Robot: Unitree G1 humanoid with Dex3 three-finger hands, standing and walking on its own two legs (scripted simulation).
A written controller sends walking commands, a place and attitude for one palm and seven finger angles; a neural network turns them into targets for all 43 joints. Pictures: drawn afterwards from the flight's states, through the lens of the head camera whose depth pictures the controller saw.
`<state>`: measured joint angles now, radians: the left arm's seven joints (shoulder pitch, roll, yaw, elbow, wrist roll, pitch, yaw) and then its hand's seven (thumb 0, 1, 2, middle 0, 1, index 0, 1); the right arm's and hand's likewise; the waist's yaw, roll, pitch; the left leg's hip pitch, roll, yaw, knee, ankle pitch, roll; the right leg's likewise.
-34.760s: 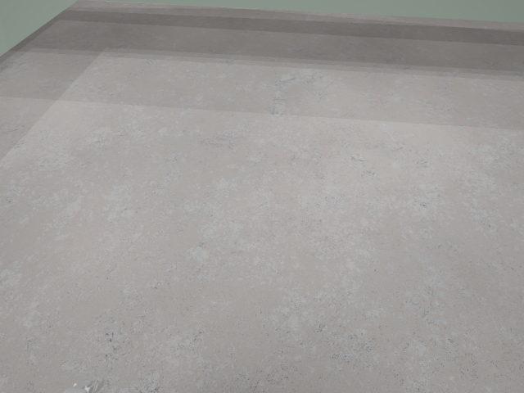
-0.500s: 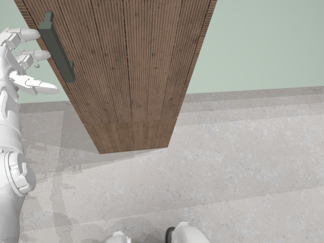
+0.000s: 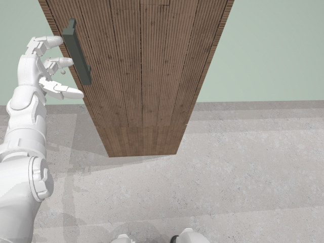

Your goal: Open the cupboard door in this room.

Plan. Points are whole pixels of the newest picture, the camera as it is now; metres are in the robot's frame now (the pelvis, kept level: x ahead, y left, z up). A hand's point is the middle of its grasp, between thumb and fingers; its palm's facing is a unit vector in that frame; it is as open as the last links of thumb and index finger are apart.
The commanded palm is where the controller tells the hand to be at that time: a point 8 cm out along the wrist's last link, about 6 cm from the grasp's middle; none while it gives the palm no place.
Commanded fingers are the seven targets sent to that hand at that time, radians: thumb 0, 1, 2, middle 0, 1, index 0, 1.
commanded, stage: slide the fingers in behind the handle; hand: left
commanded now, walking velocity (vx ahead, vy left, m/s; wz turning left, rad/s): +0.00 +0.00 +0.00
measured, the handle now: (80, 54) +0.54 +0.18 +0.11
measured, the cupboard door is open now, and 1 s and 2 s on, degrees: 0 0 2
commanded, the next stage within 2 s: close the thumb around the handle in 0.88 s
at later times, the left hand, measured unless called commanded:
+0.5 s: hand (70, 74) +0.49 +0.20 +0.11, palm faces +0.10 -0.99 +0.01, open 15.5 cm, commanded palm +0.47 +0.20 +0.11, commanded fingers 0.00 -0.50 0.30 -0.30 -1.20 -0.30 -1.20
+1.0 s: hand (90, 71) +0.50 +0.16 +0.11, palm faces +0.01 -1.00 -0.02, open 14.0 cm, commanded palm +0.47 +0.20 +0.11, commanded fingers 0.00 -0.39 0.35 -0.31 -1.21 -0.31 -1.21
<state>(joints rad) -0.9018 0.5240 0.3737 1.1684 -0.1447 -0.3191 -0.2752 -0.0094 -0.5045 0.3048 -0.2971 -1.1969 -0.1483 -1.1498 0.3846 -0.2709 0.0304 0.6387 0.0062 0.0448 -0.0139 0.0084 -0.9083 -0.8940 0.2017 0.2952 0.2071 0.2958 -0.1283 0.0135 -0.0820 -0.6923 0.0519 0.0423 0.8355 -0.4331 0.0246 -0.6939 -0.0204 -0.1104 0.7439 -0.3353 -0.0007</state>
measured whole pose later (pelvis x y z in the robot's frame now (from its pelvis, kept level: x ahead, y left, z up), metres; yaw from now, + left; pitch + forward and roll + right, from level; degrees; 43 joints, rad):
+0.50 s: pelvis -0.01 +0.00 +0.00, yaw +2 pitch +16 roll -3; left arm -0.94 0.43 0.24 1.17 -0.18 -0.33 -0.14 -0.01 -0.50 0.30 -0.30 -1.20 0.00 -1.11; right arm 0.41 -0.26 0.01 0.71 -0.01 0.01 0.02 0.01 -0.91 -0.89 0.20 0.30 0.21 0.30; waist -0.10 0.03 -0.08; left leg -0.71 0.03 0.00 0.86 -0.43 0.02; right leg -0.70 -0.04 -0.15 0.76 -0.35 -0.01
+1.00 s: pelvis -0.01 -0.01 +0.00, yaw +0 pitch +16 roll -2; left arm -0.96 0.45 0.33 1.21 -0.10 -0.36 -0.19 -0.01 -0.50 0.30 -0.28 -1.20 -0.29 -1.22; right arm 0.39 -0.27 0.03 0.66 0.00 -0.01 0.00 0.01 -0.91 -0.89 0.20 0.29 0.21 0.30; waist -0.15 0.02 -0.07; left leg -0.71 0.05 0.04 0.84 -0.41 0.01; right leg -0.73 -0.02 -0.11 0.78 -0.33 -0.02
